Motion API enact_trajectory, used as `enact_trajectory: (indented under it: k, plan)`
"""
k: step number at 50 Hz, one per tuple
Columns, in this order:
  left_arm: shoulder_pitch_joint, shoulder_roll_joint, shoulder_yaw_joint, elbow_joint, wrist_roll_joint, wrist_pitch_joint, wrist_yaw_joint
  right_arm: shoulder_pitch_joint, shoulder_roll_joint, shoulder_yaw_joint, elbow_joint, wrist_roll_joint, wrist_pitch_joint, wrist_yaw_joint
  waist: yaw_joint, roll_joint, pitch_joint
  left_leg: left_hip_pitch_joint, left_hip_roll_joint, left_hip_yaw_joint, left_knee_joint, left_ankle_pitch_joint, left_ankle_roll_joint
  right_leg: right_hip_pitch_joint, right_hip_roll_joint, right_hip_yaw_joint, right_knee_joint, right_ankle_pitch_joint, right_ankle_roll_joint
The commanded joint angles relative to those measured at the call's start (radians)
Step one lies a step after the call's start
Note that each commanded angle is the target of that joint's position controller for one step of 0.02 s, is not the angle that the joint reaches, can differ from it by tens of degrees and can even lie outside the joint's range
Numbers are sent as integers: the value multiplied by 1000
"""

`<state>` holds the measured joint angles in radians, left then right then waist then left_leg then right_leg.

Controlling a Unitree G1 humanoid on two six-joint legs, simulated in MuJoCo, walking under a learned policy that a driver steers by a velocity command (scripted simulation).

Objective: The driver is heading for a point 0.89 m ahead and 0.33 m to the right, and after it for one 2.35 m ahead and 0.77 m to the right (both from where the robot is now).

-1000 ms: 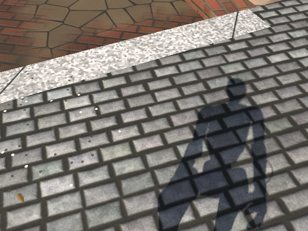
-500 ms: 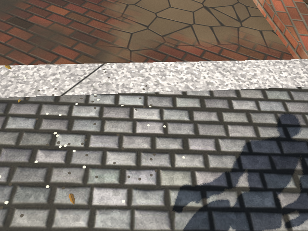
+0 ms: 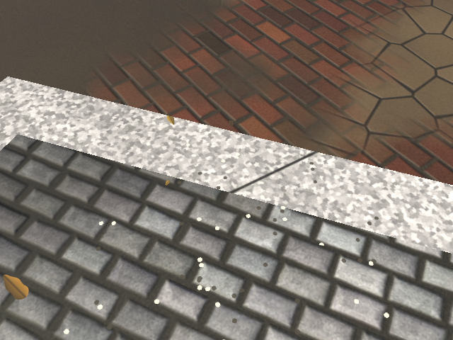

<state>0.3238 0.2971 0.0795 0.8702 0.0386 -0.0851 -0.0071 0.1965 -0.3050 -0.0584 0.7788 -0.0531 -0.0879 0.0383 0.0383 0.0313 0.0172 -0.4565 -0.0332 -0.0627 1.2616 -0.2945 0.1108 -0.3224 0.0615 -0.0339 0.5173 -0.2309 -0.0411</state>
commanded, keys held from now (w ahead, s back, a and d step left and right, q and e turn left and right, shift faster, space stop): w+e+shift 0.86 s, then w+q+shift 0.14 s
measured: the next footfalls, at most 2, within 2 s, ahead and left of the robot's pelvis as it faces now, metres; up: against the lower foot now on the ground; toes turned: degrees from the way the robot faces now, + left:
left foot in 0.24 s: +0.40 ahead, +0.13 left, +0.00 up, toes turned -10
right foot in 0.68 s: +0.73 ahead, -0.17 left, +0.00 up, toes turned -35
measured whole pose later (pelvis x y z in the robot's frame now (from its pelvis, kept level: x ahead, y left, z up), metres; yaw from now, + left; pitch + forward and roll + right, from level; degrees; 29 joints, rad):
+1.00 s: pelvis +0.83 -0.21 +0.00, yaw -44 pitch +1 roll -1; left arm 0.46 0.30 0.05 0.81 -0.01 -0.08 -0.02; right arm 0.05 -0.26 0.02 0.60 -0.04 -0.06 0.03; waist 0.08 0.01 0.03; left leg -0.72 0.13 -0.01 0.68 0.12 0.00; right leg 0.07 0.19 0.14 0.26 -0.33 -0.17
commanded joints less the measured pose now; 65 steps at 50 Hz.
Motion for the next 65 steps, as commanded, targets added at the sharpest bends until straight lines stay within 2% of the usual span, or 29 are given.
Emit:
enact_trajectory:
  k: [1,6,9,11,12,13,14,16,22,27,29,31,33,34,35,36,37,39,42,46,50,53,55,56,57,59,60,62,65]
  plan:
    - [75,26,-9,-11,-20,-32,-5,-39,21,33,-133,-29,-4,11,-57,-95,25,-273,117,-42,-105,-21,-46,137,-258,491,-326,-91,-218]
    - [59,138,24,-55,-28,-37,-12,-227,5,67,-209,15,-10,39,-45,-83,59,132,62,79,-552,221,-110,-155,-185,306,-453,86,-173]
    - [127,150,26,-42,-44,-31,-24,-223,-43,48,-201,17,-14,14,-36,-62,33,204,35,78,-683,256,-104,11,-208,308,-338,296,-141]
    - [154,172,31,-30,-46,-24,-25,-25,-93,17,-139,0,-23,-16,-125,-22,-108,462,-3,99,-733,167,-82,41,-132,240,21,527,-106]
    - [118,152,27,-50,-54,-28,-26,145,-151,-6,-118,-16,-28,-39,-216,-11,-204,684,136,-27,-731,41,-56,-125,-79,216,303,387,-82]
    - [130,-1,-6,-94,-63,-31,-19,287,-234,-26,-106,-45,-25,-57,-220,172,-325,876,443,-407,-827,-330,-30,-343,-19,149,643,-221,-71]
    - [170,12,-11,-135,-87,-20,-11,253,-248,-38,-106,-27,-13,-54,-162,292,-381,826,532,-786,-1012,-519,41,-467,-20,121,827,-203,-81]
    - [30,41,-6,-121,-42,10,-18,102,-78,-7,-115,-1,-15,-43,-123,54,-105,582,422,-466,-1007,-323,26,-526,-120,103,831,-52,-76]
    - [-139,-25,-19,-203,-6,74,-65,158,3,11,-5,35,-54,-28,-41,62,21,437,311,18,-1065,338,-34,-547,-182,65,743,52,-54]
    - [-323,2,-44,-282,-10,69,-95,146,-47,4,31,30,-56,-41,-25,4,112,360,225,296,-1145,558,-77,-383,-133,-84,376,261,-92]
    - [-323,8,-50,-288,-13,70,-98,191,-121,-5,35,30,-54,-52,-10,26,92,394,239,345,-1045,1037,-99,-233,-58,-165,290,246,-129]
    - [-197,61,-36,-256,-10,67,-83,200,-189,-23,35,26,-28,-68,75,67,10,478,275,340,-828,1330,-106,-87,8,-182,251,166,-164]
    - [205,156,14,-137,-12,59,-54,117,-219,-35,-4,11,9,-72,258,48,-192,331,291,300,-304,1254,-77,379,53,-94,192,107,-217]
    - [195,213,47,-116,-33,70,-27,111,-170,-27,-20,11,10,-53,217,-121,-174,75,118,299,77,400,-104,550,2,50,119,26,-243]
    - [54,331,58,-173,-2,87,-20,241,-44,9,-102,6,-1,-42,11,-292,-217,-307,15,194,433,-235,-151,735,-240,541,75,152,-377]
    - [114,333,71,-208,-14,98,-10,131,-112,10,-168,17,-27,-42,107,-169,-359,-429,15,-1,455,-157,-145,797,-309,796,-144,-90,-466]
    - [101,283,63,-187,-18,93,5,66,-128,14,-181,18,-44,-42,82,-67,-194,-479,70,-25,358,-106,-136,655,-316,808,-256,-175,-418]
    - [43,212,41,-170,-27,66,13,52,-105,24,-167,-9,-31,-48,-25,64,-19,-352,139,-18,166,-73,-141,327,-230,641,-279,-52,-338]
    - [5,151,16,-179,-33,26,9,62,-80,32,-169,-26,35,-42,-91,56,33,-196,180,-5,-30,-114,-188,24,-132,497,-307,38,-335]
    - [40,116,4,-146,-44,-5,-1,-120,4,68,-227,1,30,-10,-35,-17,79,-38,164,88,-468,341,-148,-86,-28,292,-354,245,-241]
    - [120,160,4,-110,-46,-28,-20,-191,-37,48,-211,33,27,0,45,-46,38,57,82,165,-597,550,-60,133,-99,224,-387,576,-166]
    - [18,223,12,-116,-6,-20,7,81,-149,-11,-126,35,24,-12,-129,-120,-94,211,-5,161,-499,262,24,332,-171,126,-64,1219,-89]
    - [-225,235,25,-155,8,0,23,587,-218,-61,24,54,40,-31,-451,-42,-170,585,-1,123,-626,176,108,108,-94,30,689,1103,-48]
    - [-199,70,-8,-177,22,-18,27,609,-227,-63,68,59,46,-25,-354,245,-146,782,109,-95,-611,169,141,-253,99,17,1150,-53,-9]
    - [27,-10,-54,-226,-32,-39,18,436,-235,-41,15,28,33,-9,-112,391,-184,888,331,-687,-840,103,311,-601,98,138,1212,-325,22]
    - [-131,132,-44,-214,3,-45,13,253,-130,-38,-58,36,26,-16,-96,-75,-4,514,327,-718,-997,-144,298,-521,-65,194,915,-96,15]
    - [-191,133,-40,-236,18,-32,11,234,-115,-31,-40,36,22,-15,-63,-151,61,339,270,-625,-1005,-131,259,-431,-94,178,768,-92,19]
    - [-223,112,-56,-260,35,18,-5,242,-152,-34,-9,40,6,-23,-20,-71,117,129,184,-494,-1053,-131,234,-294,-127,148,557,-140,43]
    - [-317,58,-82,-296,25,25,-39,256,-206,-62,12,44,7,-9,-48,0,90,-2,121,-336,-1120,109,204,-46,-99,41,310,21,54]
Keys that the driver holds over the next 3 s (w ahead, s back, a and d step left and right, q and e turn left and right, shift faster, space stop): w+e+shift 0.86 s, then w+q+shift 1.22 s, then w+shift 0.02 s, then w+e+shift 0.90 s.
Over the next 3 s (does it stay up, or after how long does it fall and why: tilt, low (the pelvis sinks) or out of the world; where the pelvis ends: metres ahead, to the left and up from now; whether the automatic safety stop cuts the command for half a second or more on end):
stays up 2.58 -0.70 -0.11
